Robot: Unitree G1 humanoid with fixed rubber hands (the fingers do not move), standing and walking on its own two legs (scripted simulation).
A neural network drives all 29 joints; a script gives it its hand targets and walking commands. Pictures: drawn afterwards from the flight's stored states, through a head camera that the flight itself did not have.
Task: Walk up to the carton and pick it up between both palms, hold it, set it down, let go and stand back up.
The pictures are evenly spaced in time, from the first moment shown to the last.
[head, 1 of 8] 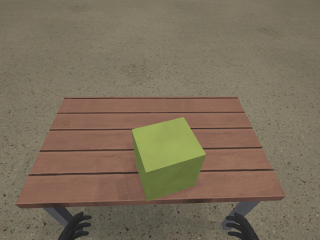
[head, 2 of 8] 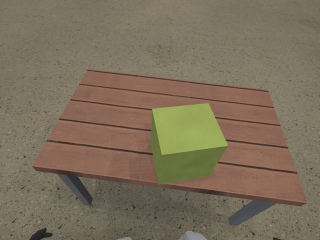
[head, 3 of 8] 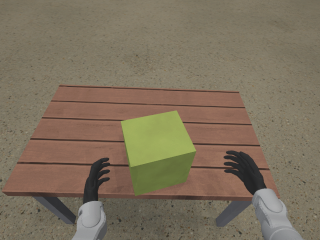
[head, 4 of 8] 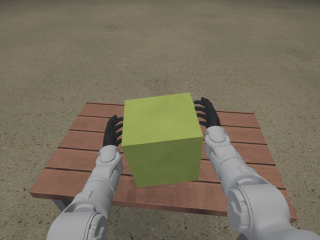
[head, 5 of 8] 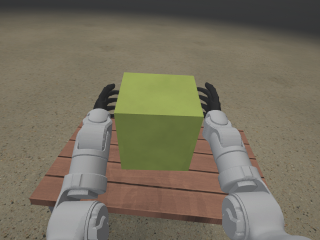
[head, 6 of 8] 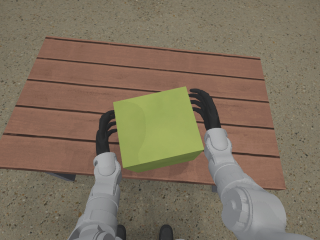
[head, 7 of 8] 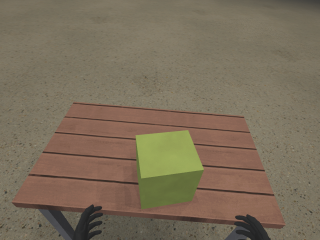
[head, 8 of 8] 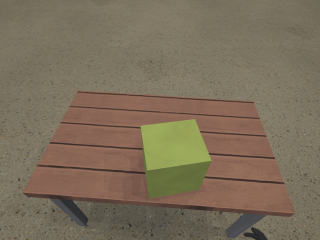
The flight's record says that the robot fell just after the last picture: no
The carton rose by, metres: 0.28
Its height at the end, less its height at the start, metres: +0.00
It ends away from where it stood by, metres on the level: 0.02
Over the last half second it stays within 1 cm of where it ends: yes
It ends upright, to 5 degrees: yes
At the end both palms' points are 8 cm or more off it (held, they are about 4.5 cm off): yes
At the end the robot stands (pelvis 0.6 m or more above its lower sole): yes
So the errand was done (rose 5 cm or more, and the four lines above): yes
